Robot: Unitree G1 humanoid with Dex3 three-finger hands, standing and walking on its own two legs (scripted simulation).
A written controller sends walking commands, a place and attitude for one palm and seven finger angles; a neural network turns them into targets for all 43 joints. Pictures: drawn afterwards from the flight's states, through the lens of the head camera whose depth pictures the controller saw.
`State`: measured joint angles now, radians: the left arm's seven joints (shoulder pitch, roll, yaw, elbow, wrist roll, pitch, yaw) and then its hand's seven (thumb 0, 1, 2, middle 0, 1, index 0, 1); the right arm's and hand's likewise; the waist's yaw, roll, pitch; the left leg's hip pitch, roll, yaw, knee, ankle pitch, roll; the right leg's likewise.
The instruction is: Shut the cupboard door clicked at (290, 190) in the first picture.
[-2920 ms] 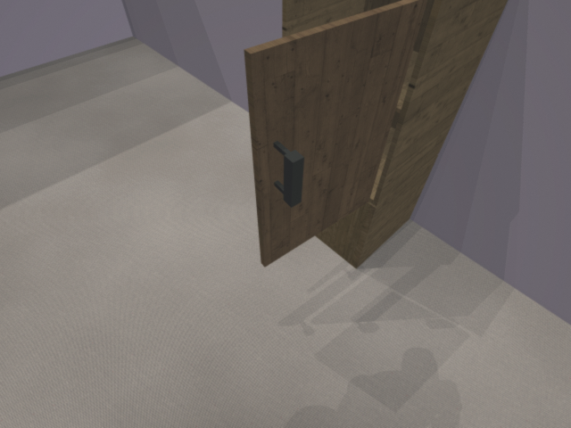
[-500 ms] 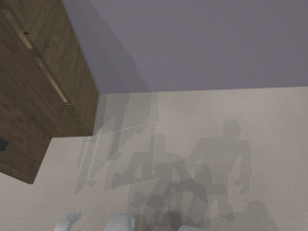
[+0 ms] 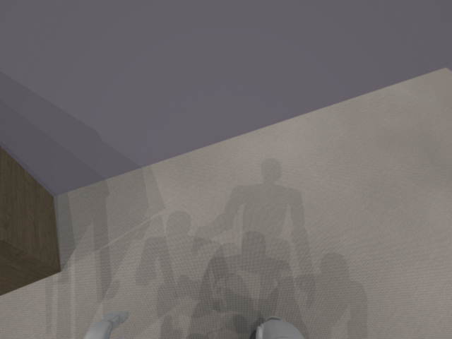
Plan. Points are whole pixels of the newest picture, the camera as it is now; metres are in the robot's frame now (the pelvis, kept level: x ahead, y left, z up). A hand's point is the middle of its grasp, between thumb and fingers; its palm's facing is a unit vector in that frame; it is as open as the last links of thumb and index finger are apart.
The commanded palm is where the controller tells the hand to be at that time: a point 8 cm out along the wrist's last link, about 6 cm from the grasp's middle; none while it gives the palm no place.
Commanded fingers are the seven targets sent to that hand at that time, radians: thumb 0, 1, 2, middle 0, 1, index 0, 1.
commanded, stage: walk to a spot facing it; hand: left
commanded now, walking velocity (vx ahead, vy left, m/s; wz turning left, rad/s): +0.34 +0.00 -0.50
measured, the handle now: out of the picture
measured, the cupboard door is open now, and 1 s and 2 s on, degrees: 84 84 84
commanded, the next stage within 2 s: turn to face it in 0.84 s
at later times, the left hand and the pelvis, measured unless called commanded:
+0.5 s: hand (155, 296) +0.22 +0.16 -0.19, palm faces -0.07 -0.98 -0.17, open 7.4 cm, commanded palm none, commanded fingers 0.00 0.90 0.90 -0.20 -0.30 -0.20 -0.30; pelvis +0.23 -0.03 -0.01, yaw -10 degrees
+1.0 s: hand (235, 142) +0.64 -0.03 -0.16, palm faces -0.43 -0.87 -0.24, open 7.4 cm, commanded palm none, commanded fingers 0.00 0.90 0.90 -0.20 -0.30 -0.20 -0.30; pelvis +0.43 -0.15 -0.01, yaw -24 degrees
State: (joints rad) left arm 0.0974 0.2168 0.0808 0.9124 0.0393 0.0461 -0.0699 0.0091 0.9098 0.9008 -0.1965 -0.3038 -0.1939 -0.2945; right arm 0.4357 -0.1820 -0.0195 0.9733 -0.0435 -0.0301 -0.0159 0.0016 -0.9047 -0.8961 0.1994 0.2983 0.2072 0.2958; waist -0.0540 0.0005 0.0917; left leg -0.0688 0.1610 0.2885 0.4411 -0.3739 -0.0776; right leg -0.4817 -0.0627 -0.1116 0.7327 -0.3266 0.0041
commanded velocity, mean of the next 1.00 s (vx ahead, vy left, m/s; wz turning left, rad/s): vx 0.30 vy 0.00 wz -0.31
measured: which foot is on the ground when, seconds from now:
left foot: down 0.00-0.04, up 0.06-0.46, down 0.48-0.94, up 0.96-1.00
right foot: up 0.00-0.02, down 0.04-0.48, up 0.50-0.90, down 0.92-1.00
